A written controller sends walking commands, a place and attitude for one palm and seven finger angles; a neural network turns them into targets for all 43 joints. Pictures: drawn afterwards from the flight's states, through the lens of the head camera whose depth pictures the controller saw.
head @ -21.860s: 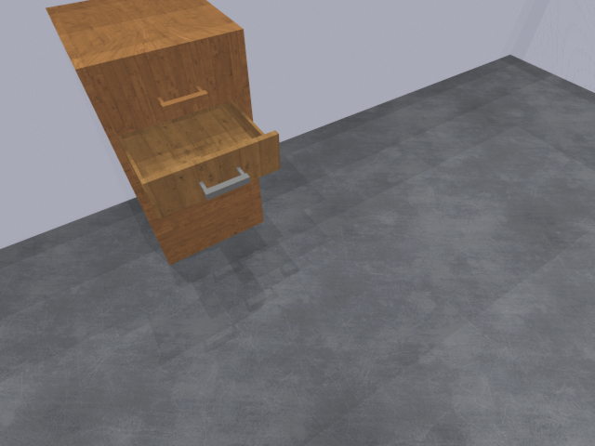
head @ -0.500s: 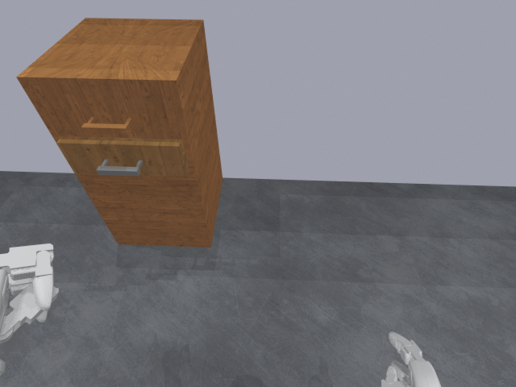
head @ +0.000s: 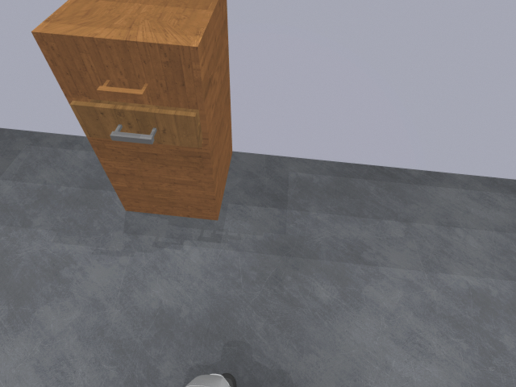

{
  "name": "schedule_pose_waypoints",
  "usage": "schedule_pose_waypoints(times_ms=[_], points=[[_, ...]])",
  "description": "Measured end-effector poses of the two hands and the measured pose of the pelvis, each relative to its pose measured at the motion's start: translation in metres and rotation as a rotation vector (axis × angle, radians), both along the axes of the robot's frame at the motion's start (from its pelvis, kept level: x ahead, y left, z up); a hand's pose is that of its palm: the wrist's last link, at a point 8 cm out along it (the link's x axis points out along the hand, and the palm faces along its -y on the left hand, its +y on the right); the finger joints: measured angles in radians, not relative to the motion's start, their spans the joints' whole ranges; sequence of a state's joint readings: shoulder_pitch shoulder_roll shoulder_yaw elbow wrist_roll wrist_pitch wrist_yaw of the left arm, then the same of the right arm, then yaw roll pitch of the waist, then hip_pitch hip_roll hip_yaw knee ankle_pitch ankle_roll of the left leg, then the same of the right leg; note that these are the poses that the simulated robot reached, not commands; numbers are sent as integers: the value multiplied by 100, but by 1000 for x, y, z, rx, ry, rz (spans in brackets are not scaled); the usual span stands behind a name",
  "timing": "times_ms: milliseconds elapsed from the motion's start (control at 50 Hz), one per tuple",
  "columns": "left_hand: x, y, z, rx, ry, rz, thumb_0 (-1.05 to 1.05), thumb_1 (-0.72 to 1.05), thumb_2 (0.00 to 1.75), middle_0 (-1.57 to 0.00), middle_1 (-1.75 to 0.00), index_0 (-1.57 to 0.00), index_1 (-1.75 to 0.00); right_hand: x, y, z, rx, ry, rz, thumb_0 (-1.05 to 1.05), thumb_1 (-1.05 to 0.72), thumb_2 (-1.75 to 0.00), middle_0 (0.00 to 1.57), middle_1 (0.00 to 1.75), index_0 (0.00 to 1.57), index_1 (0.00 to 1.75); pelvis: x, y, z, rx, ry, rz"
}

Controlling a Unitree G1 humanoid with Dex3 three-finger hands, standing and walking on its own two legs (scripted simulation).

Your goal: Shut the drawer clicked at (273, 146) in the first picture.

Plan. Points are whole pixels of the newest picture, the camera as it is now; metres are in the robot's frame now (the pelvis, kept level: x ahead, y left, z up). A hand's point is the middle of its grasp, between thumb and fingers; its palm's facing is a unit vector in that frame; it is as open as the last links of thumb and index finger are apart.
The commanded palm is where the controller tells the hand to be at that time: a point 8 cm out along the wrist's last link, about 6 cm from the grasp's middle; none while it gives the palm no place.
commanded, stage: let the arm hang, fingers relaxed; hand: left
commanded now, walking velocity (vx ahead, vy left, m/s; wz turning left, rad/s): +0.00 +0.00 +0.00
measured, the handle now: (134, 133) +0.81 +0.44 -0.21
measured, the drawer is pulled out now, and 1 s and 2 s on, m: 0.03 0.03 0.03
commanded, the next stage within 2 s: look to check the result in 0.58 s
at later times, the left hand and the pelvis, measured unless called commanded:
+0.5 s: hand out of the picture +0.04 +0.21 -0.16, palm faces -0.03 -0.96 -0.29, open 7.4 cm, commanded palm none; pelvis +0.00 +0.00 +0.00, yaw -1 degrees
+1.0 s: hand out of the picture +0.06 +0.21 -0.16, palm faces -0.03 -0.95 -0.31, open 7.4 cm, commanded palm none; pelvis +0.02 -0.01 +0.00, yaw -2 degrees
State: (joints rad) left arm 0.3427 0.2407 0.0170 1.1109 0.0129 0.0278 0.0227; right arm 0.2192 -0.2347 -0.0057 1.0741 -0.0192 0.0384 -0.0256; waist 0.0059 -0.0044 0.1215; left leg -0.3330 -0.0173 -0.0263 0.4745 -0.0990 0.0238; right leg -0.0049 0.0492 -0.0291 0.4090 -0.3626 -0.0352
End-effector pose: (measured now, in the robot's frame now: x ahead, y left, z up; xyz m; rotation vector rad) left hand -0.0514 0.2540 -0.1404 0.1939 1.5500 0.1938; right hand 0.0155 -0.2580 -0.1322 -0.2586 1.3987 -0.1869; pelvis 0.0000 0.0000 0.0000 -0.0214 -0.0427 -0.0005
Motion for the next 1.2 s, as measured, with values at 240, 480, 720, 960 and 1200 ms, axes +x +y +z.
schedule_pose_waypoints(times_ms=[240, 480, 720, 960, 1200], points=[[22, 18, 13, 58, -83, -32, 0, 91, 90, -28, -40, -28, -40, 18, 17, -10, 64, -87, -13, 0, -90, -90, 20, 30, 21, 30, -5, 6, 2, 11, -16, -9], [84, 8, 12, 41, -220, -87, 0, 91, 90, -20, -31, -20, -30, 23, -2, -4, 30, -105, -28, 0, -90, -90, 20, 30, 21, 30, 3, 2, 3, 20, -10, -15], [105, 3, 13, 47, -215, -103, 0, 90, 90, -20, -30, -20, -29, 20, -17, -3, 8, -64, -43, 0, -91, -90, 20, 30, 21, 30, 14, -6, 4, 24, -5, -23], [109, 0, 15, 65, -196, -95, 0, 90, 90, -20, -30, -20, -29, 40, -19, -6, 23, -77, -30, 0, -90, -90, 20, 30, 21, 30, 22, -12, 4, 30, -2, -26], [112, -7, 14, 57, -198, -91, 0, 90, 90, -20, -30, -20, -29, 60, -22, -4, 22, -115, -19, 0, -90, -90, 20, 30, 21, 30, 27, -15, 4, 34, -4, -29]])
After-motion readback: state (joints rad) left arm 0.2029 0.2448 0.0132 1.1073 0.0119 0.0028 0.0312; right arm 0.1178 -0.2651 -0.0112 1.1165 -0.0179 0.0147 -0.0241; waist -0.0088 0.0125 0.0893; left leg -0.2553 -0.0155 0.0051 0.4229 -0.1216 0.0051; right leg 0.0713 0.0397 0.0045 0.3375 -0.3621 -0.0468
